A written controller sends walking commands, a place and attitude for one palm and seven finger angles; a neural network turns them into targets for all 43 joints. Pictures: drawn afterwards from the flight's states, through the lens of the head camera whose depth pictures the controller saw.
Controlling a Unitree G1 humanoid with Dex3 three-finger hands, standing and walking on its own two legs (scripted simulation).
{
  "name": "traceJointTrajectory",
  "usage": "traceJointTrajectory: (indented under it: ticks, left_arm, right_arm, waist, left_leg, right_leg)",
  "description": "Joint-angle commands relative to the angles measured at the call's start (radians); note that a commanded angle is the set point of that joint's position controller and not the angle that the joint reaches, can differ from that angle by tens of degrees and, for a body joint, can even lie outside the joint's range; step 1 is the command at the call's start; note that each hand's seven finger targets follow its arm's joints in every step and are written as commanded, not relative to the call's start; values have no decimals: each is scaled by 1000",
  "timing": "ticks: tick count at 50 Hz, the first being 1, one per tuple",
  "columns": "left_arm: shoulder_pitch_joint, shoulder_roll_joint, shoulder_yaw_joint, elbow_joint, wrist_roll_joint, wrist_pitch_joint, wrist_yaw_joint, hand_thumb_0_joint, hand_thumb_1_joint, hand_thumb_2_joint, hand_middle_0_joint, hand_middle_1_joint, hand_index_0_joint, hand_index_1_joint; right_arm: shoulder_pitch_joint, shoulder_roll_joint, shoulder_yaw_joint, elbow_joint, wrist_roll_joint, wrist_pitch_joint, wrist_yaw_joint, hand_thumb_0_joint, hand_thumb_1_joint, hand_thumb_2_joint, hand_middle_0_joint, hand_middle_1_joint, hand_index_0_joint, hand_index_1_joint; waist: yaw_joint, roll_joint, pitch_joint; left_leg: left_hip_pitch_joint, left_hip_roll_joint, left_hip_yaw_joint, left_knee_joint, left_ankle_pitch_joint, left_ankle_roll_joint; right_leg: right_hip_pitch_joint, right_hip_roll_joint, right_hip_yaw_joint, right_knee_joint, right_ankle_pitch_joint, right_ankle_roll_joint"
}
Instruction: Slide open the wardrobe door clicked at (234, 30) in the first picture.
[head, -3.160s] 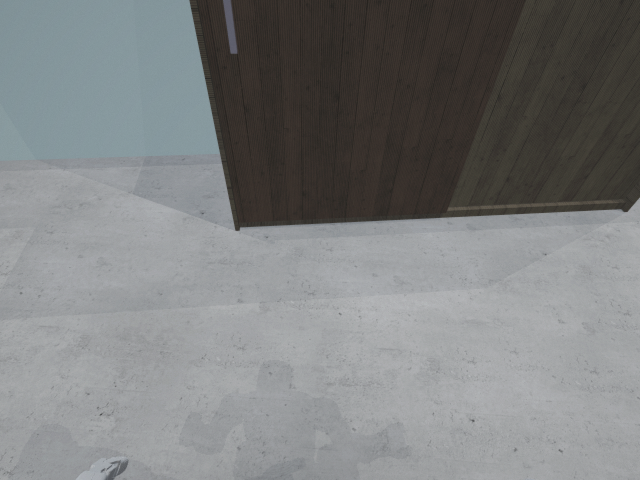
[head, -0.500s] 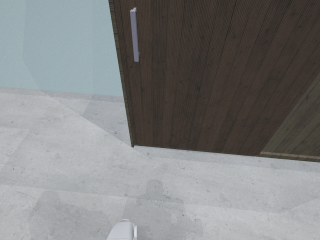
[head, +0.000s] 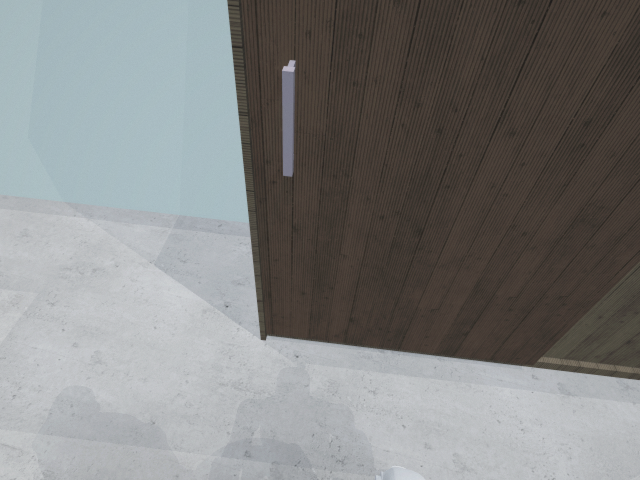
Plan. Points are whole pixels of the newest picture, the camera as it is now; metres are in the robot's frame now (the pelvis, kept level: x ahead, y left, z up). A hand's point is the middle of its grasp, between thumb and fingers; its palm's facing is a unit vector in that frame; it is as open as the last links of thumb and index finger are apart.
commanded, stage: take the last steps up to it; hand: left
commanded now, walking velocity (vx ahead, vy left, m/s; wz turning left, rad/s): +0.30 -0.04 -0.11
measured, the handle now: (290, 121) +0.68 +0.11 +0.11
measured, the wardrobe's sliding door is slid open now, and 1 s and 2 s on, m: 0.00 0.00 0.00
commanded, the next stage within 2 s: come to a stop and stand still in 0.44 s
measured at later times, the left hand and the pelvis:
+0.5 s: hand (267, 434) +0.22 +0.09 -0.16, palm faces +0.03 -0.97 -0.25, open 7.1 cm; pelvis +0.15 -0.10 +0.00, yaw -2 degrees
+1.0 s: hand out of the picture +0.17 +0.09 -0.19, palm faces +0.02 -0.98 -0.22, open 7.3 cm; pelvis +0.17 -0.08 -0.02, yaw -3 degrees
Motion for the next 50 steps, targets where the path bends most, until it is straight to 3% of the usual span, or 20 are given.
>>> traceJointTrajectory:
  ticks: [1, 5, 9, 11, 12, 13, 14, 15, 16, 19, 23, 26, 34, 36, 38, 39, 42, 43, 47, 50]
  left_arm:
    - [-22, 20, 5, -54, -6, 0, -14, 0, 900, 900, -200, -300, -200, -300]
    - [-143, 15, -3, -95, -9, -9, -18, 0, 900, 900, -200, -300, -200, -300]
    - [-176, 12, -6, -109, -11, -23, -16, 0, 900, 900, -200, -300, -200, -300]
    - [-133, 18, -3, -95, -11, -31, -15, 0, 900, 900, -200, -300, -200, -300]
    - [-46, 42, 3, -66, -9, -38, -11, 0, 900, 900, -200, -300, -200, -300]
    - [98, 85, 15, -20, -5, -49, -6, 0, 900, 900, -200, -300, -200, -300]
    - [224, 187, 40, 17, -1, -63, 7, 0, 900, 900, -200, -300, -200, -300]
    - [287, 245, 44, 29, -23, -63, 11, 0, 900, 900, -200, -300, -200, -300]
    - [209, 225, 44, 17, -27, -62, 17, 0, 900, 900, -200, -300, -200, -300]
    - [38, 93, 5, -21, -26, -67, 23, 0, 900, 900, -200, -300, -200, -300]
    - [54, 35, -10, -14, -18, -87, 27, 0, 900, 900, -200, -300, -200, -300]
    - [64, 46, -15, -10, -19, -87, 24, 0, 900, 900, -200, -300, -200, -300]
    - [91, 86, -19, 23, -18, -48, 42, 0, 900, 900, -200, -300, -200, -300]
    - [89, 81, -21, 26, -23, -33, 48, 0, 900, 900, -200, -300, -200, -300]
    - [135, 29, -28, 12, -26, -15, 58, 0, 900, 900, -200, -300, -200, -300]
    - [146, 15, -30, 10, -22, -7, 63, 0, 900, 900, -200, -300, -200, -300]
    - [127, 34, -24, 6, -25, 18, 51, 0, 900, 900, -200, -300, -200, -300]
    - [125, 40, -19, 0, -22, 25, 48, 0, 900, 900, -200, -300, -200, -300]
    - [139, 22, -15, -12, -14, 29, 39, 0, 900, 900, -200, -300, -200, -300]
    - [170, -4, -16, -8, -14, 21, 37, 0, 900, 900, -200, -300, -200, -300]
  right_arm:
    - [112, -106, -17, -5, -5, -11, -1, 0, -900, -900, 200, 300, 200, 300]
    - [178, -109, -20, 26, -15, -5, 2, 0, -900, -900, 200, 300, 200, 300]
    - [205, -113, -20, 49, -23, 4, 4, 0, -900, -900, 200, 300, 200, 300]
    - [198, -116, -19, 54, -22, 10, 4, 0, -900, -900, 200, 300, 200, 300]
    - [184, -107, -16, 55, -18, 13, 4, 0, -900, -900, 200, 300, 200, 300]
    - [172, -97, -12, 50, -8, 9, 10, 0, -900, -900, 200, 300, 200, 300]
    - [188, -45, -2, 27, 3, 4, 19, 0, -900, -900, 200, 300, 200, 300]
    - [155, -54, 4, -3, 3, 12, 18, 0, -900, -900, 200, 300, 200, 300]
    - [154, -70, -9, 10, 1, 18, 15, 0, -900, -900, 200, 300, 200, 300]
    - [95, -19, -9, 17, -9, 40, 20, 0, -900, -900, 200, 300, 200, 300]
    - [157, 19, -11, 39, -16, 67, 23, 0, -900, -900, 200, 300, 200, 300]
    - [94, 4, -9, 12, -14, 72, 28, 0, -900, -900, 200, 300, 200, 300]
    - [-65, -26, 16, -36, 5, 69, 8, 0, -900, -900, 200, 300, 200, 300]
    - [-35, -55, 7, -31, 6, 70, 2, 0, -900, -900, 200, 300, 200, 300]
    - [0, -134, -7, -32, 3, 66, -8, 0, -900, -900, 200, 300, 200, 300]
    - [2, -154, -14, -34, 1, 74, -12, 0, -900, -900, 200, 300, 200, 300]
    - [-78, -141, -9, -53, 3, 79, -25, 0, -900, -900, 200, 300, 200, 300]
    - [-93, -139, -11, -61, 0, 81, -28, 0, -900, -900, 200, 300, 200, 300]
    - [-139, -156, -27, -85, -5, 84, -19, 0, -900, -900, 200, 300, 200, 300]
    - [-149, -157, -38, -89, -6, 89, -7, 0, -900, -900, 200, 300, 200, 300]
  waist:
    - [-28, 138, 129]
    - [-66, 140, 142]
    - [-73, 168, 127]
    - [-49, 160, 102]
    - [-2, 107, 62]
    - [64, 28, -27]
    - [97, -196, -140]
    - [99, -223, -182]
    - [73, -140, -155]
    - [2, -24, 31]
    - [-51, -41, 35]
    - [-42, -44, 39]
    - [-4, -70, -1]
    - [-28, -35, -8]
    - [-21, 135, -46]
    - [-24, 175, -16]
    - [-11, 296, 26]
    - [-12, 276, 22]
    - [-6, 175, -68]
    - [4, 149, -103]
  left_leg:
    - [17, 315, -220, -230, 44, 88]
    - [64, 323, -196, -203, 119, 101]
    - [72, 330, -171, -132, 200, 85]
    - [41, 314, -145, -54, 228, 63]
    - [-12, 287, -116, 67, 272, 38]
    - [-101, 231, -62, 256, 260, 0]
    - [-346, 125, 13, 537, -46, -52]
    - [-458, 51, -75, 769, -382, -71]
    - [-460, 96, -167, 864, -329, -60]
    - [-432, 159, -198, 854, -139, -77]
    - [-388, 148, -174, 749, -44, -108]
    - [-403, 144, -169, 655, -10, -121]
    - [-206, 76, -153, 229, 5, -125]
    - [-69, 101, -165, 97, 281, -109]
    - [78, 275, -273, 127, 807, -19]
    - [52, 309, -279, 109, 826, 18]
    - [-88, 345, -348, -32, 618, 88]
    - [-112, 353, -356, -44, 564, 103]
    - [-86, 340, -361, -32, 337, 118]
    - [-145, 286, -321, -26, 82, 67]
  right_leg:
    - [-110, -18, -5, -118, 27, 2]
    - [-60, -1, -51, -305, -27, -11]
    - [41, 39, -86, -425, -70, -38]
    - [167, 73, -116, -498, -62, -53]
    - [321, 95, -125, -575, -23, -65]
    - [539, 62, -72, -610, 17, -90]
    - [783, -190, 235, -666, 71, -171]
    - [806, -316, 441, -771, 193, -252]
    - [716, -302, 376, -795, 100, -268]
    - [408, -209, 183, -861, 108, -195]
    - [341, -135, 14, -862, 325, -167]
    - [361, -131, 9, -878, 291, -176]
    - [451, -113, -1, -697, 670, -166]
    - [384, -72, -16, -624, 531, -116]
    - [281, 18, -54, -567, 146, -40]
    - [285, 51, -58, -542, -35, -30]
    - [282, 70, -36, -345, -344, -18]
    - [273, 73, -13, -273, -370, -22]
    - [253, 77, 0, -257, -333, -22]
    - [366, 94, -39, -461, -204, -21]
